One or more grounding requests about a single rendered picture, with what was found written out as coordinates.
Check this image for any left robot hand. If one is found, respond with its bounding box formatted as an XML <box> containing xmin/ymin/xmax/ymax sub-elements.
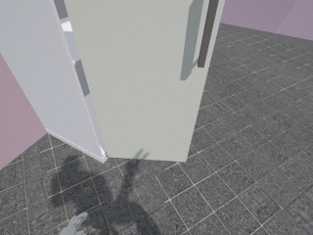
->
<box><xmin>60</xmin><ymin>212</ymin><xmax>88</xmax><ymax>235</ymax></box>

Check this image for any fridge door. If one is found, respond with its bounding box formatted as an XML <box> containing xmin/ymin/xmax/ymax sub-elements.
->
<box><xmin>64</xmin><ymin>0</ymin><xmax>225</xmax><ymax>163</ymax></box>

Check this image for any handle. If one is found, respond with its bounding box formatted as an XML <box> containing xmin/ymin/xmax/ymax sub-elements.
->
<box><xmin>198</xmin><ymin>0</ymin><xmax>219</xmax><ymax>68</ymax></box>

